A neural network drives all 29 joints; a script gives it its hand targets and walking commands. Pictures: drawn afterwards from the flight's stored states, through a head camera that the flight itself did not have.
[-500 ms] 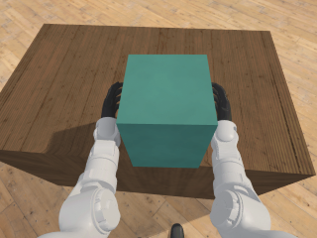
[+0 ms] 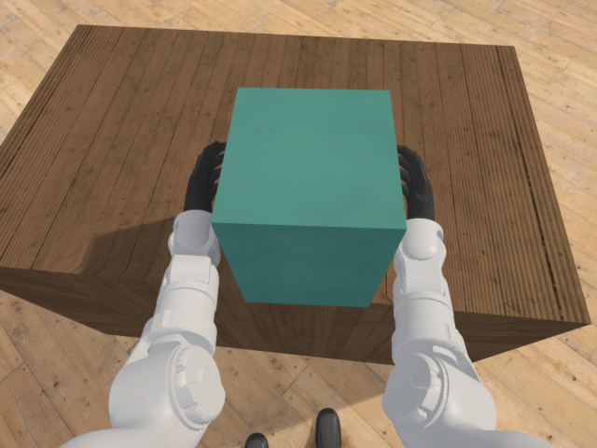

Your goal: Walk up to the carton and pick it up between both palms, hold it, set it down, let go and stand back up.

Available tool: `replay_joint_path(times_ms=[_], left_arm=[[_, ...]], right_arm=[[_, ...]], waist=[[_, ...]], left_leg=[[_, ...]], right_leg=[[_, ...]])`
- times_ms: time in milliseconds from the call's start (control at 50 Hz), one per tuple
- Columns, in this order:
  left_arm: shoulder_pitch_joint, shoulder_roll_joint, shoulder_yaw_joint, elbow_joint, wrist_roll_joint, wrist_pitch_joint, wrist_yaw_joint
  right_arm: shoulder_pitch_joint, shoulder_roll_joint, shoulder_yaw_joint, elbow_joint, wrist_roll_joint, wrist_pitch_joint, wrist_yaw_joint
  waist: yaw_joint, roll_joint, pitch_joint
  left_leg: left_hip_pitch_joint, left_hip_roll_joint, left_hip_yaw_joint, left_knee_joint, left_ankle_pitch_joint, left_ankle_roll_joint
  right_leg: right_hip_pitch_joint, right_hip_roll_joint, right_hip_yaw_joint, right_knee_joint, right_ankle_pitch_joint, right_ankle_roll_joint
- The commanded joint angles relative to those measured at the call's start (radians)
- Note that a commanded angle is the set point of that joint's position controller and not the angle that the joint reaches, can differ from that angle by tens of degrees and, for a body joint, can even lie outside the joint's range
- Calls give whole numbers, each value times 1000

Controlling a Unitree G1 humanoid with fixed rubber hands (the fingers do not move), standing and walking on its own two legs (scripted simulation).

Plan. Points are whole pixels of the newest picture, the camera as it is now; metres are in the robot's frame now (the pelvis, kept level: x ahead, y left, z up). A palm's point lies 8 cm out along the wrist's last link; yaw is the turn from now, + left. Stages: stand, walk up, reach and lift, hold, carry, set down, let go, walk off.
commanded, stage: set down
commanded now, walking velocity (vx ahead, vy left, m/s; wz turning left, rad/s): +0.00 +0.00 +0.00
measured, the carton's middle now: (309, 207) +0.43 -0.04 +0.00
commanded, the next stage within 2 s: none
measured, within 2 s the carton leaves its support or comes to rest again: neither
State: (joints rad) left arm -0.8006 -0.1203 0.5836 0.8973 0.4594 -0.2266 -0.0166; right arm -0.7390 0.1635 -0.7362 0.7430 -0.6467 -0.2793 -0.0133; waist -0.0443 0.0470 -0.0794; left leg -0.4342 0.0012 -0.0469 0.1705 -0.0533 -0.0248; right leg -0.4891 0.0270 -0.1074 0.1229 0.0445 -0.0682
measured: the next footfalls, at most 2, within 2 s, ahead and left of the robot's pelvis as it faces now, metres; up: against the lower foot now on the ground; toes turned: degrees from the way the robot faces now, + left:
none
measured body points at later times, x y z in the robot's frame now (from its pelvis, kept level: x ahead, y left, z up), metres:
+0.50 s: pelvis +0.00 +0.01 -0.01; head +0.13 -0.02 +0.42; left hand +0.47 +0.10 +0.01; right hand +0.43 -0.19 +0.00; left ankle -0.01 +0.14 -0.75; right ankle +0.04 -0.07 -0.75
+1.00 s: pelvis +0.01 +0.02 -0.01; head +0.10 +0.00 +0.43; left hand +0.48 +0.12 +0.05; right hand +0.44 -0.24 +0.04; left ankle -0.01 +0.14 -0.75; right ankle +0.04 -0.07 -0.75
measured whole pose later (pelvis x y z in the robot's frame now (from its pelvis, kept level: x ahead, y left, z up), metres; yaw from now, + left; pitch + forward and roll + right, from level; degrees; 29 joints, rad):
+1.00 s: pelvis +0.01 +0.02 -0.01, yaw -6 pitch +25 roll +1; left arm -0.85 0.10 0.18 1.11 -0.01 -0.20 0.11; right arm -0.87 -0.24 -0.11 1.16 0.09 -0.22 -0.06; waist -0.01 0.03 -0.27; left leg -0.62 0.01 0.06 0.31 -0.13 0.00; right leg -0.68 0.04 -0.01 0.20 0.04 -0.04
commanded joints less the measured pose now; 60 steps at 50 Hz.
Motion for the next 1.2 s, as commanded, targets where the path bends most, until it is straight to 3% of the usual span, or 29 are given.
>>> replay_joint_path(times_ms=[0, 120, 160, 260, 300, 400, 460, 480, 520, 580, 600, 620, 660, 740, 800, 840, 860, 900, 940, 980, 1000, 1020, 1040, 1080, 1120, 1180], left_arm=[[-367, -232, -168, 22, 18, -12, -38], [-357, -206, -146, -5, 33, -19, -45], [-328, -118, -125, -3, 16, -29, -27], [-359, 57, -112, -1, -59, -70, 44], [-396, 148, -127, 16, -119, -88, 65], [-470, 267, -237, 62, -280, -165, 126], [-452, 310, -235, 146, -307, -171, 123], [-452, 288, -236, 149, -312, -173, 122], [-451, 290, -253, 149, -330, -173, 116], [-432, 311, -269, 179, -358, -156, 109], [-439, 318, -261, 195, -364, -147, 104], [-416, 302, -278, 189, -374, -137, 100], [-433, 327, -283, 206, -375, -126, 99], [-461, 335, -305, 147, -410, -131, 107], [-472, 335, -350, 91, -421, -116, 118], [-466, 327, -378, 51, -442, -90, 127], [-461, 328, -386, 52, -448, -67, 131], [-465, 335, -398, 55, -465, -21, 130], [-485, 334, -425, 24, -477, 16, 127], [-536, 360, -431, -78, -504, 33, 141], [-531, 360, -431, -58, -498, 55, 145], [-519, 355, -447, -45, -508, 75, 142], [-538, 402, -433, -112, -530, 91, 146], [-592, 429, -442, -45, -549, 135, 149], [-587, 447, -472, -43, -589, 180, 149], [-581, 466, -469, 42, -623, 234, 135]], right_arm=[[-391, 294, 217, 42, -31, 11, 70], [-364, 279, 212, 41, -23, 21, 65], [-335, 200, 205, 39, 5, 13, 52], [-381, 21, 167, 31, 88, 13, 18], [-404, -39, 219, 39, 153, 10, -10], [-449, -170, 382, 133, 386, -28, -72], [-446, -198, 454, 186, 450, -42, -88], [-452, -202, 463, 183, 463, -52, -94], [-483, -246, 489, 147, 485, -79, -101], [-467, -310, 498, 180, 509, -79, -107], [-476, -312, 510, 207, 530, -68, -105], [-449, -332, 512, 203, 548, -68, -105], [-483, -362, 519, 218, 557, -67, -97], [-541, -420, 538, 157, 589, -83, -90], [-516, -454, 561, 206, 643, -65, -73], [-509, -481, 578, 229, 681, -43, -58], [-514, -497, 601, 244, 703, -25, -54], [-521, -525, 611, 275, 732, 13, -52], [-539, -510, 649, 262, 764, 39, -50], [-607, -543, 645, 206, 773, 57, -37], [-611, -536, 665, 196, 787, 75, -32], [-593, -541, 672, 215, 790, 91, -31], [-632, -584, 660, 128, 797, 98, -31], [-694, -583, 695, 174, 822, 150, -24], [-689, -610, 704, 211, 870, 188, -29], [-703, -605, 752, 259, 912, 231, -56]], waist=[[-12, -72, -584], [-1, -59, -544], [7, -73, -567], [21, -46, -655], [26, -69, -742], [35, -23, -988], [47, -76, -1005], [47, -62, -1031], [45, -88, -1117], [9, -101, -1098], [20, -102, -1058], [5, -98, -1053], [9, -113, -1026], [10, -137, -1075], [6, -55, -1079], [4, -24, -1049], [10, -38, -1020], [7, -46, -960], [10, -56, -916], [20, -56, -983], [36, -59, -959], [25, -76, -934], [40, -80, -1019], [49, -84, -917], [40, -49, -867], [45, -100, -791]], left_leg=[[-41, -17, 18, -28, -40, 49], [-74, -22, 29, -42, -28, 59], [-48, -18, 28, -46, -20, 57], [-46, -19, 49, -32, -28, 49], [-107, -23, 71, -15, -8, 73], [-260, -21, 106, 23, 56, 92], [-365, -33, 115, 36, 67, 104], [-380, -27, 109, 39, 87, 100], [-351, -26, 98, 55, 150, 91], [-249, -19, 87, 87, 208, 66], [-245, -17, 92, 87, 195, 63], [-208, -12, 84, 97, 211, 51], [-190, -11, 76, 98, 192, 42], [-145, -9, 71, 127, 265, 28], [-72, -9, 77, 141, 305, 3], [17, 3, 68, 163, 334, -14], [56, 2, 73, 168, 332, -20], [79, 10, 69, 168, 255, -16], [27, 5, 66, 163, 220, -10], [52, 4, 62, 150, 217, -11], [48, 8, 64, 153, 195, -4], [38, 2, 70, 151, 179, 8], [44, -3, 76, 155, 207, 17], [-7, 3, 76, 156, 166, 24], [0, 13, 72, 154, 129, 28], [-50, 14, 69, 153, 82, 49]], right_leg=[[589, -55, 64, 104, 117, 108], [631, -56, 72, 103, 138, 109], [633, -50, 69, 114, 159, 105], [548, -37, 77, 128, 128, 93], [593, -45, 106, 162, 228, 97], [703, -50, 163, 275, 436, 90], [819, -56, 185, 336, 574, 103], [819, -56, 174, 351, 610, 102], [817, -51, 175, 361, 683, 99], [728, -31, 167, 329, 660, 96], [696, -31, 162, 321, 632, 96], [677, -25, 153, 304, 603, 86], [629, -16, 143, 294, 559, 91], [597, -1, 132, 291, 592, 86], [567, 11, 126, 281, 565, 81], [491, 18, 113, 249, 485, 71], [470, 17, 117, 231, 462, 72], [461, 15, 122, 216, 385, 76], [497, 7, 123, 219, 391, 82], [497, 17, 108, 228, 369, 79], [504, 11, 116, 220, 336, 77], [519, 2, 128, 221, 350, 86], [557, 8, 122, 241, 398, 95], [554, 1, 117, 252, 369, 102], [559, -9, 129, 241, 305, 100], [631, -28, 147, 249, 310, 103]])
